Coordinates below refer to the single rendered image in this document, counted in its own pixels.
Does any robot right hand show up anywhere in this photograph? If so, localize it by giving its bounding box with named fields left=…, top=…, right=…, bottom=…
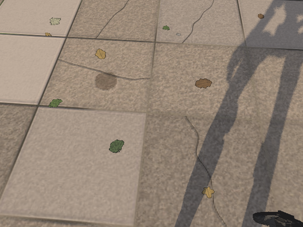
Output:
left=253, top=210, right=303, bottom=227

